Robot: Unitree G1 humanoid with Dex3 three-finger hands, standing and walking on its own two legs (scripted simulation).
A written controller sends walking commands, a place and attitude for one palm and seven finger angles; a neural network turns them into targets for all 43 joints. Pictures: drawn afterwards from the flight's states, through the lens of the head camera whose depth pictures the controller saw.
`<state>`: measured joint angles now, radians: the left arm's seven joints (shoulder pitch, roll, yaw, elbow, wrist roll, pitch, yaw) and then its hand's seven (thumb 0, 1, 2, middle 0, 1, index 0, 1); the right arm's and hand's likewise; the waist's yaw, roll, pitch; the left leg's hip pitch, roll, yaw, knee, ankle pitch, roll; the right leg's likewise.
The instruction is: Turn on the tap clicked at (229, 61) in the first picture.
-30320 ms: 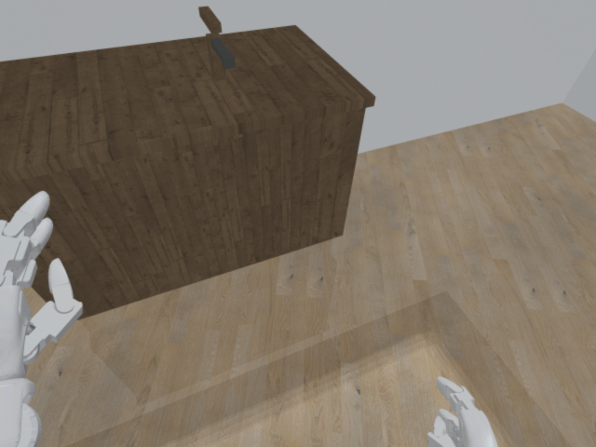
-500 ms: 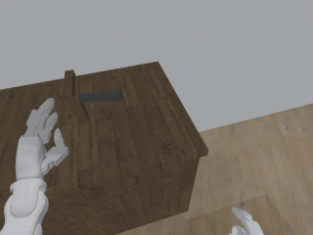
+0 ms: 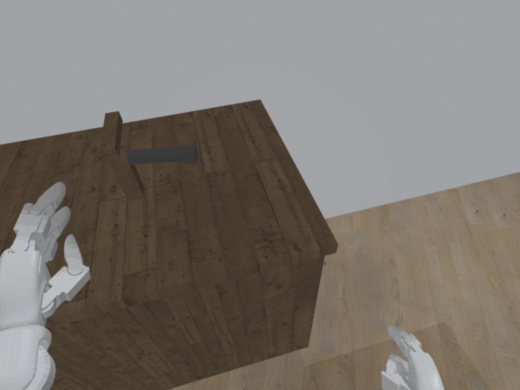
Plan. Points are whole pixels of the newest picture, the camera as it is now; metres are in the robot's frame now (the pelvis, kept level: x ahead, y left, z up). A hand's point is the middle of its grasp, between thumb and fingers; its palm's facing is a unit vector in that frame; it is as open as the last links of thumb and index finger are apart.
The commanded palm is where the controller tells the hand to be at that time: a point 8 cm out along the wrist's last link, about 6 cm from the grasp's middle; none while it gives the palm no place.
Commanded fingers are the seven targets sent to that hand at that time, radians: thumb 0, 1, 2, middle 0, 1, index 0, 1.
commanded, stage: step back with the hand held close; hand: left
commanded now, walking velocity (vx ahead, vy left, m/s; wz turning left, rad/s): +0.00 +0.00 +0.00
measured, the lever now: (190, 153) +0.54 +0.21 +0.07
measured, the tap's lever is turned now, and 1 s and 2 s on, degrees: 77 77 77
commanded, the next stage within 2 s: stop stepping back and stand still in 1.46 s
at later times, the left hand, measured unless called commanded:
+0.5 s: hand (80, 294) +0.18 +0.23 +0.15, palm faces +0.27 -0.84 -0.47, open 7.4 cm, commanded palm +0.13 +0.28 +0.17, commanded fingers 0.00 0.90 0.90 -0.20 -0.30 -0.20 -0.30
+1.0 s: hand (7, 368) +0.10 +0.26 +0.15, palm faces +0.43 -0.81 -0.41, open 7.4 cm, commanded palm +0.04 +0.30 +0.17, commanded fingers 0.00 0.90 0.90 -0.20 -0.30 -0.20 -0.30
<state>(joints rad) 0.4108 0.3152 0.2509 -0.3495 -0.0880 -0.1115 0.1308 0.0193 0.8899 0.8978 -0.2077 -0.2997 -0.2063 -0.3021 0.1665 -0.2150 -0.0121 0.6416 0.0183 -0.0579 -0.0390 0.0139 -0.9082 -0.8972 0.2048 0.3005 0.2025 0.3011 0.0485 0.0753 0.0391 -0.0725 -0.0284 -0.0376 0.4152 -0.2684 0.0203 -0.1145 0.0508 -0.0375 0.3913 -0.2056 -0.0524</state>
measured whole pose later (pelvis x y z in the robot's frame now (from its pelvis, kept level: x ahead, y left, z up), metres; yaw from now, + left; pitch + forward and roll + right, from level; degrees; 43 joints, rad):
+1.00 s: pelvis -0.11 +0.02 -0.02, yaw +2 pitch -1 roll +0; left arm 0.43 0.33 0.33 -0.47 -0.01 -0.19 0.14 0.02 0.89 0.90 -0.21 -0.30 -0.21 -0.30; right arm 0.18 -0.20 -0.02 0.60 0.01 -0.03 -0.04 0.01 -0.91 -0.90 0.21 0.30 0.20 0.30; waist 0.01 0.01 0.06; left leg -0.43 -0.04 0.02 0.68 -0.38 0.03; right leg -0.40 0.04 0.05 0.56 -0.14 -0.02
